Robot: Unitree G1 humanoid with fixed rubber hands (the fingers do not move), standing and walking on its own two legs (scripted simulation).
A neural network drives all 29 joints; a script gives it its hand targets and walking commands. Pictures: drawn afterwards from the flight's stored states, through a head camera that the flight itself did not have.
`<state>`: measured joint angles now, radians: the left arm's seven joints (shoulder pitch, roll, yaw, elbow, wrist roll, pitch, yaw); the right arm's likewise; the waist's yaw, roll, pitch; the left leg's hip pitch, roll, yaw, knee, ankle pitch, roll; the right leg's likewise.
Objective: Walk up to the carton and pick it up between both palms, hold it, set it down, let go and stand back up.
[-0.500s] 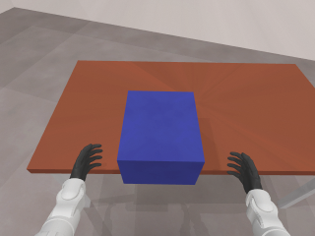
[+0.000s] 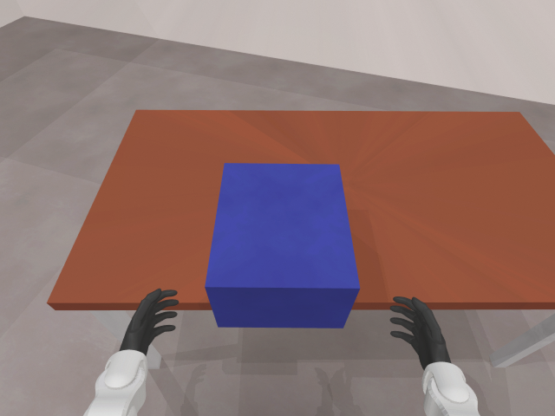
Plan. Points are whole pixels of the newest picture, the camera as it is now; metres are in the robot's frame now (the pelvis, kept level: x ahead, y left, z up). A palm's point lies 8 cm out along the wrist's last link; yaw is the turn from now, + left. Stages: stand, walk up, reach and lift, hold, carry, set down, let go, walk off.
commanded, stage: let go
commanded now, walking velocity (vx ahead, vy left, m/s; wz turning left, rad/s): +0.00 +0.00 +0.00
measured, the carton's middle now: (281, 242) +0.45 +0.01 -0.09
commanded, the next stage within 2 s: stand in 0.24 s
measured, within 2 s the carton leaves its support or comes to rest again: neither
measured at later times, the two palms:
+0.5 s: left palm out of the picture +0.07 +0.26 -0.12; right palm out of the picture +0.10 -0.25 -0.12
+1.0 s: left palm out of the picture -0.03 +0.21 -0.14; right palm out of the picture +0.00 -0.22 -0.14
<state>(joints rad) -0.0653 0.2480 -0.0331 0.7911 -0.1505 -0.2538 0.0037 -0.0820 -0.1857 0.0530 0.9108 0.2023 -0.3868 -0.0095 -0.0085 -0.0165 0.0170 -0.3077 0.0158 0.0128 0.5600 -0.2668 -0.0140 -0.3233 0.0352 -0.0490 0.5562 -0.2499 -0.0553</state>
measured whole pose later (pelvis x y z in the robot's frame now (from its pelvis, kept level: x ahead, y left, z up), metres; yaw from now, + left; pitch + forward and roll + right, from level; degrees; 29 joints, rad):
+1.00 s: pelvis +0.01 -0.01 +0.01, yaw +2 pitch -2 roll +0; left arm 0.37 0.15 0.02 1.09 0.02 0.00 0.03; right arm 0.40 -0.12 -0.01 1.04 -0.02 0.01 -0.03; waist 0.01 0.01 -0.06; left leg -0.20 0.02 -0.03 0.47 -0.23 -0.03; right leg -0.19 0.05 -0.09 0.44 -0.22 -0.07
